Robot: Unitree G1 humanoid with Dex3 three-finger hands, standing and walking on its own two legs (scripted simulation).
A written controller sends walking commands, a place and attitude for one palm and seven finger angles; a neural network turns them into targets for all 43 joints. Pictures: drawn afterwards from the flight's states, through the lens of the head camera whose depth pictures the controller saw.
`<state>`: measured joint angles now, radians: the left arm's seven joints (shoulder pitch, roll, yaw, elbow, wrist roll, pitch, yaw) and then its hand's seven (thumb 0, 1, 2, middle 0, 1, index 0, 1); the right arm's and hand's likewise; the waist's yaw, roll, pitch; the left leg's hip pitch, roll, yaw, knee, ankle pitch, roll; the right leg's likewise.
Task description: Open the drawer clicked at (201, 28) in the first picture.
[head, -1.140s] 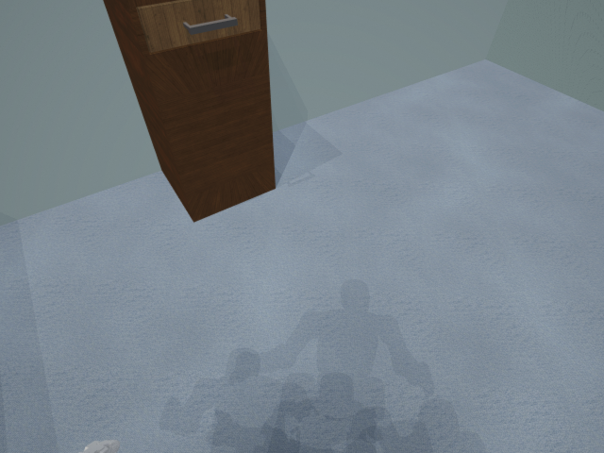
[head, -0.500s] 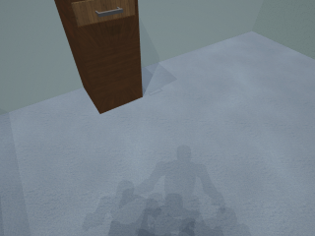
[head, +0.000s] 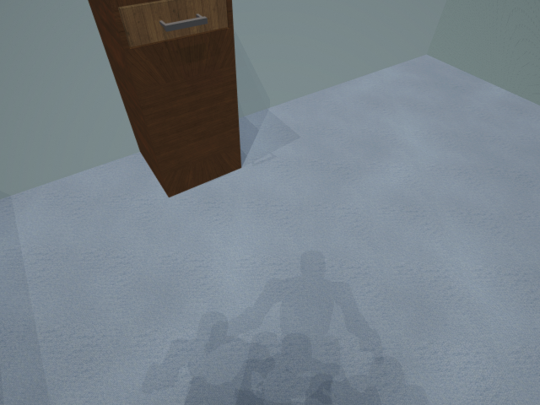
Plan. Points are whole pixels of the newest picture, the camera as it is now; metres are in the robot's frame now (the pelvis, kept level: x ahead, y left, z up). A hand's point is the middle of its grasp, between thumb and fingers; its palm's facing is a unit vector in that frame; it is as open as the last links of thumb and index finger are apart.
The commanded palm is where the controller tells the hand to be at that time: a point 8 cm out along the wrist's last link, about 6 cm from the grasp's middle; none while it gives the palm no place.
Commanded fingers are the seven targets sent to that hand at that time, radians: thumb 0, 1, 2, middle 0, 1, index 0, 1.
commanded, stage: look at it before walking up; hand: left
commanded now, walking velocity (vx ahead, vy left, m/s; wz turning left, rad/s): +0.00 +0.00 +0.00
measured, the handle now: (183, 21) +1.29 +0.39 +0.05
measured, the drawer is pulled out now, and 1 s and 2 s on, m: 0.00 0.00 0.00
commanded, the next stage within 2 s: walk to a spot facing it in 0.30 s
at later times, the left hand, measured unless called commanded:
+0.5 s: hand out of the picture +0.07 +0.24 -0.16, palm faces -0.03 -0.94 -0.33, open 7.4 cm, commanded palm none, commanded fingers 0.00 0.90 0.90 -0.20 -0.30 -0.20 -0.30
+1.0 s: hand out of the picture +0.07 +0.16 -0.17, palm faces -0.12 -0.98 -0.13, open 7.4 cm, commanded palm none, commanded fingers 0.00 0.90 0.90 -0.20 -0.30 -0.20 -0.30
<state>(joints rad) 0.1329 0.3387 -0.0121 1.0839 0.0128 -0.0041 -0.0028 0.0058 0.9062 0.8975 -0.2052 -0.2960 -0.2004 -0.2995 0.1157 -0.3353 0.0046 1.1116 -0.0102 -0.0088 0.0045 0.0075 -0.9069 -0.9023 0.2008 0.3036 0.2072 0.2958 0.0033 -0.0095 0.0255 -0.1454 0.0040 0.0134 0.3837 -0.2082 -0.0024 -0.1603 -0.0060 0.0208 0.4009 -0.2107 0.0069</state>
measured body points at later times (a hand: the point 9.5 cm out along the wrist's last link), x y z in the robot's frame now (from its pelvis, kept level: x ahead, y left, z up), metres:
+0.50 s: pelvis +0.01 +0.00 +0.00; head +0.00 +0.00 +0.45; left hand +0.07 +0.29 -0.14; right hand +0.09 -0.29 -0.13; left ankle +0.00 +0.12 -0.74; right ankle +0.01 -0.12 -0.74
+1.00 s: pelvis +0.14 -0.01 -0.01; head +0.16 +0.00 +0.44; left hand +0.08 +0.21 -0.16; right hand +0.18 -0.26 -0.15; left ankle +0.25 +0.10 -0.70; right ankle +0.02 -0.12 -0.74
